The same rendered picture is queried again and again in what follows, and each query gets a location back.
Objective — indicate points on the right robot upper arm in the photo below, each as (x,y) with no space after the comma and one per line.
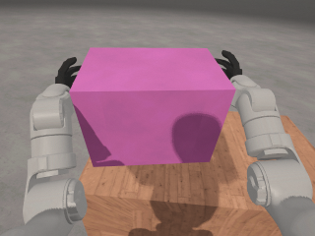
(282,187)

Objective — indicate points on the right robot hand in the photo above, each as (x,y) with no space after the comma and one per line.
(232,67)

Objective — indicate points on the left robot upper arm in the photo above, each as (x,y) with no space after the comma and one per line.
(52,208)

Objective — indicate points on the pedestal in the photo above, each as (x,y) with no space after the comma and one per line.
(186,199)

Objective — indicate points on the right robot forearm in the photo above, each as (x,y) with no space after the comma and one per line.
(262,124)

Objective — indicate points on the left robot hand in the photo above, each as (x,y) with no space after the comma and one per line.
(65,73)

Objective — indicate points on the left robot forearm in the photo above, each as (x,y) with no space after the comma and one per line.
(51,136)

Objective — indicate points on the carton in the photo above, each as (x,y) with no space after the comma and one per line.
(150,105)

